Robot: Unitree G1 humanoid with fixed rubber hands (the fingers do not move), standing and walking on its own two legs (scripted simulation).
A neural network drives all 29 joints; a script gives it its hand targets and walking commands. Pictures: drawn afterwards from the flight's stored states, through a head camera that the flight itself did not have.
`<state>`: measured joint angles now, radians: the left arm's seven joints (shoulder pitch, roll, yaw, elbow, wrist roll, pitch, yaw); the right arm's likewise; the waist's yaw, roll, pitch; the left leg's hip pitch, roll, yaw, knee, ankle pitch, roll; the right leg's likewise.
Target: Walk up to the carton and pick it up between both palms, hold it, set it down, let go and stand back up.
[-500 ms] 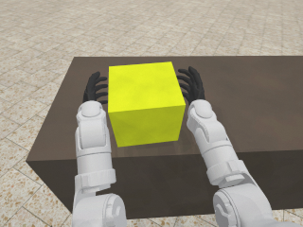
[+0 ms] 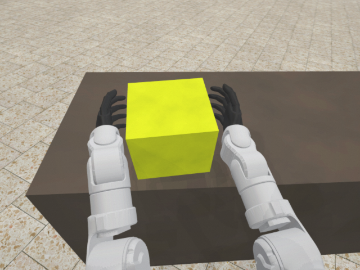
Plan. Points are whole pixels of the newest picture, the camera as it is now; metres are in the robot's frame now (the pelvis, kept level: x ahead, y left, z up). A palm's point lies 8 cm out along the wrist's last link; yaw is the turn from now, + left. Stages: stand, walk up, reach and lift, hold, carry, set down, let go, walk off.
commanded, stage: hold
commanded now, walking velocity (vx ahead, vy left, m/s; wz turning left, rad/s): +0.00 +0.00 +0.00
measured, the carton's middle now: (170, 128) +0.39 +0.01 +0.13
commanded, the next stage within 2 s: none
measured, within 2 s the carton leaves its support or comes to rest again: neither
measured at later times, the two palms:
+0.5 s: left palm (109, 130) +0.36 +0.14 +0.16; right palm (229, 125) +0.36 -0.12 +0.16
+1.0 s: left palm (104, 132) +0.35 +0.15 +0.17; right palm (228, 125) +0.35 -0.11 +0.17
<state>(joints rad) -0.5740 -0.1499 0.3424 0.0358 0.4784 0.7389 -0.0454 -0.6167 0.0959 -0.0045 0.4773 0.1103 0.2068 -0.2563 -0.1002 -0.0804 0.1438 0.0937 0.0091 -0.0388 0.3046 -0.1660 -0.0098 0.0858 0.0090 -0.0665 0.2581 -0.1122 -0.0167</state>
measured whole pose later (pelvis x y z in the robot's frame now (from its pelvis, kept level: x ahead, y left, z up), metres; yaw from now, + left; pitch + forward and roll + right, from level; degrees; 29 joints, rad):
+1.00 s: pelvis +0.00 +0.00 +0.00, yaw +0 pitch -14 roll +0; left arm -0.54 -0.15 0.32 -0.02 0.48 0.76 -0.06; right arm -0.58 0.11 0.00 0.43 0.09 0.19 -0.25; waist -0.10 -0.09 0.17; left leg 0.10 0.00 -0.04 0.30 -0.16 -0.01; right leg 0.10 0.00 -0.07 0.26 -0.11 -0.01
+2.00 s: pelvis +0.00 +0.00 +0.00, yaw +0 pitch -13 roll -1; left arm -0.55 -0.15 0.31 -0.03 0.47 0.75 -0.04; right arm -0.59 0.09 0.01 0.42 0.10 0.16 -0.25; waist -0.10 -0.08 0.18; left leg 0.09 0.01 -0.03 0.31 -0.17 -0.01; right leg 0.08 0.00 -0.07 0.26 -0.11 -0.01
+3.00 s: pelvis +0.00 +0.01 +0.00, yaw +0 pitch -13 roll -1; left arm -0.54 -0.15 0.30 -0.05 0.45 0.74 -0.04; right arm -0.59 0.09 0.01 0.38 0.10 0.16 -0.25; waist -0.13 -0.06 0.21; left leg 0.07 0.00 -0.03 0.32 -0.17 0.00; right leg 0.07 0.00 -0.07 0.26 -0.11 -0.01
